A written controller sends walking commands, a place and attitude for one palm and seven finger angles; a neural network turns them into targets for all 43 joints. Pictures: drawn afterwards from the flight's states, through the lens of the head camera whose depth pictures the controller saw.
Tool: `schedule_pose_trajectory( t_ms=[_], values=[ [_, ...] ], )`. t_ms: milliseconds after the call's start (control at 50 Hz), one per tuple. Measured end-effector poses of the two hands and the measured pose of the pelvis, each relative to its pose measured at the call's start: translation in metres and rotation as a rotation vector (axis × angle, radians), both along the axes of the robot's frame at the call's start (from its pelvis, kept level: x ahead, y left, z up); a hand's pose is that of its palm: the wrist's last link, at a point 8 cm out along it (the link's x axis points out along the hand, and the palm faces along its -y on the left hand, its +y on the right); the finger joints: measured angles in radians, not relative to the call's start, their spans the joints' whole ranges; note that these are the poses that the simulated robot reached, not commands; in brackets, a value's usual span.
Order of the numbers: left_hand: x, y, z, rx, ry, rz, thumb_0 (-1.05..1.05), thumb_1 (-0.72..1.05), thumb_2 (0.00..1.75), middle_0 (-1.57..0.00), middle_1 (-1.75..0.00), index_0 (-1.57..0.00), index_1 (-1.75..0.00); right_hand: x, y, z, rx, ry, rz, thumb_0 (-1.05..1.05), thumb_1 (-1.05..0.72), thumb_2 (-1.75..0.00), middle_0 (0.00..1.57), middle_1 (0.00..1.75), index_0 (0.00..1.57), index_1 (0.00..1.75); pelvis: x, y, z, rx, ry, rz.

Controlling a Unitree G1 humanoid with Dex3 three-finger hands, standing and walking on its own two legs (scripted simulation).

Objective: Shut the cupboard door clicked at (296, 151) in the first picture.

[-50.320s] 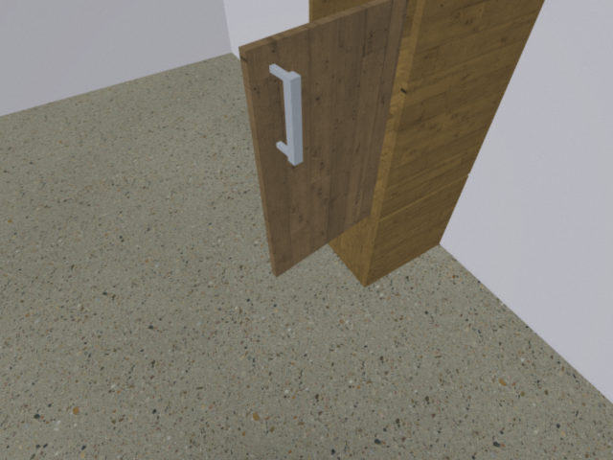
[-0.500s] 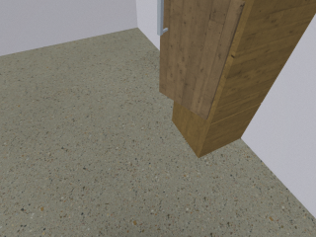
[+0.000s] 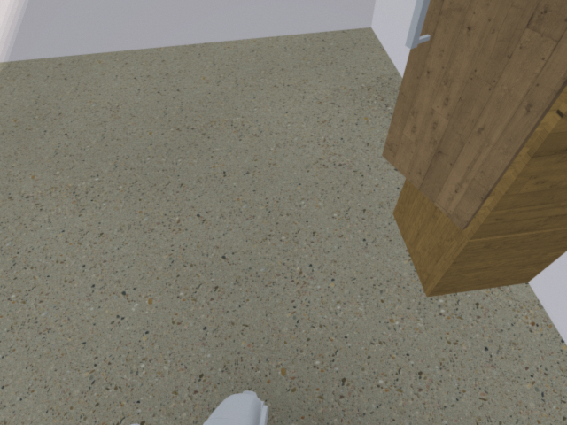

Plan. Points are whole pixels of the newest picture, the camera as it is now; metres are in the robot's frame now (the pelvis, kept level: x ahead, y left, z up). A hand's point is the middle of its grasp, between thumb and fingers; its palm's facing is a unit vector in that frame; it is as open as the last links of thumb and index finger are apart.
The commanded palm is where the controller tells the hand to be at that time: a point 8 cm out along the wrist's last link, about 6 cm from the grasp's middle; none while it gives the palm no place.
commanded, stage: walk to a spot facing it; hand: left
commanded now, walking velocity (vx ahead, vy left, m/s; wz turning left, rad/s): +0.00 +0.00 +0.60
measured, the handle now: (427, 7) +0.89 -0.28 +0.14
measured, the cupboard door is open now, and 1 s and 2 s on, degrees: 22 22 22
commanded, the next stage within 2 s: turn to face it in 1.48 s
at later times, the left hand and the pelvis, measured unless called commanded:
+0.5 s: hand out of the picture +0.01 +0.22 -0.15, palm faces +0.36 -0.88 -0.31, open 7.4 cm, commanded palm none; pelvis +0.02 -0.01 -0.01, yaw +20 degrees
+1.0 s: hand out of the picture -0.01 +0.25 -0.18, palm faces +0.64 -0.74 -0.22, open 7.4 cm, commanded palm none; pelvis +0.12 +0.10 -0.01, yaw +37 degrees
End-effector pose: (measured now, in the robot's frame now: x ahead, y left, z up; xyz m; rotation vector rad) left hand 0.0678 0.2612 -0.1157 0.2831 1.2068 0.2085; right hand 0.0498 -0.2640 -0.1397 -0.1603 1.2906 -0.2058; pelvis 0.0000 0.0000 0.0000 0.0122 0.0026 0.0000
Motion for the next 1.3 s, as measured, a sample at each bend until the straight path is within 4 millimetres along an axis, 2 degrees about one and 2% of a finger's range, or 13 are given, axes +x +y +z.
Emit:
schedule_pose_trajectory(
  t_ms=[100,220,340,440,500,600,720,820,880,960,1120,1220,1300],
  values=[
    [-0.022,-0.002,-0.005,-0.029,0.022,0.065,0.0,0.91,0.9,-0.2,-0.3,-0.2,-0.3,0.045,0.001,0.015,-0.018,-0.068,0.092,0.01,-0.91,-0.9,0.2,0.3,0.2,0.29,0.003,0.0,0.003,0.028,-0.009,0.078],
    [-0.051,0.015,-0.031,-0.066,0.028,0.18,0.0,0.9,0.9,-0.2,-0.3,-0.2,-0.3,0.094,0.024,0.013,-0.053,-0.14,0.245,0.01,-0.91,-0.9,0.2,0.3,0.2,0.29,0.003,0.013,-0.014,0.012,-0.004,0.168],
    [-0.061,0.017,-0.019,-0.051,0.022,0.256,0.0,0.91,0.9,-0.2,-0.3,-0.2,-0.3,0.104,0.04,0.014,-0.03,-0.133,0.332,0.01,-0.9,-0.9,0.2,0.3,0.2,0.3,0.003,0.005,-0.006,0.005,-0.003,0.23],
    [-0.061,0.007,-0.005,-0.013,-0.053,0.288,0.0,0.91,0.9,-0.2,-0.3,-0.2,-0.3,0.109,0.037,-0.003,0.023,-0.086,0.372,0.01,-0.9,-0.9,0.21,0.3,0.2,0.3,0.016,-0.011,-0.01,0.007,0.002,0.303],
    [-0.078,-0.004,0.001,0.001,-0.059,0.359,0.0,0.91,0.9,-0.2,-0.3,-0.2,-0.3,0.121,0.038,-0.006,0.036,-0.043,0.413,0.01,-0.9,-0.9,0.21,0.3,0.2,0.3,0.024,-0.014,-0.006,0.007,-0.009,0.358],
    [-0.108,-0.027,0.01,-0.036,0.034,0.466,0.0,0.91,0.9,-0.2,-0.3,-0.2,-0.3,0.154,0.054,0.009,0.067,-0.044,0.465,0.01,-0.91,-0.9,0.2,0.3,0.2,0.3,0.044,-0.008,0.011,0.019,0.0,0.433],
    [-0.135,-0.05,0.003,-0.112,0.109,0.61,0.0,0.91,0.9,-0.2,-0.3,-0.2,-0.3,0.206,0.101,0.015,0.073,-0.038,0.605,0.01,-0.91,-0.9,0.2,0.3,0.2,0.29,0.066,0.011,0.014,0.016,0.004,0.539],
    [-0.161,-0.058,-0.013,-0.189,0.198,0.731,0.0,0.91,0.9,-0.2,-0.3,-0.2,-0.3,0.263,0.172,0.015,0.075,-0.097,0.748,0.01,-0.91,-0.9,0.2,0.3,0.19,0.29,0.083,0.043,0.003,0.007,-0.001,0.602],
    [-0.171,-0.048,-0.031,-0.234,0.257,0.766,0.0,0.9,0.9,-0.2,-0.3,-0.2,-0.3,0.295,0.213,0.01,0.073,-0.208,0.795,0.01,-0.91,-0.9,0.2,0.3,0.2,0.3,0.093,0.07,-0.015,-0.01,-0.006,0.621],
    [-0.144,-0.004,-0.037,-0.208,0.225,0.762,0.01,0.91,0.9,-0.2,-0.3,-0.2,-0.3,0.304,0.232,0.015,0.051,-0.23,0.801,0.01,-0.91,-0.9,0.2,0.3,0.2,0.3,0.106,0.088,-0.013,0.006,-0.019,0.637],
    [-0.019,0.094,-0.005,-0.088,-0.077,0.707,0.0,0.91,0.9,-0.2,-0.3,-0.19,-0.3,0.287,0.228,0.012,0.034,-0.038,0.752,0.01,-0.9,-0.9,0.2,0.3,0.2,0.3,0.155,0.12,0.007,0.005,-0.014,0.691],
    [0.057,0.131,0.007,-0.042,-0.168,0.654,0.0,0.91,0.9,-0.2,-0.3,-0.19,-0.3,0.288,0.22,0.0,0.045,0.082,0.69,0.01,-0.9,-0.9,0.21,0.3,0.2,0.3,0.201,0.136,0.005,0.021,-0.009,0.7],
    [0.101,0.145,0.002,-0.006,-0.207,0.649,0.0,0.91,0.9,-0.2,-0.3,-0.2,-0.3,0.309,0.218,-0.018,0.038,0.166,0.675,0.01,-0.9,-0.9,0.21,0.3,0.2,0.3,0.242,0.148,-0.008,0.02,-0.01,0.728]
  ],
)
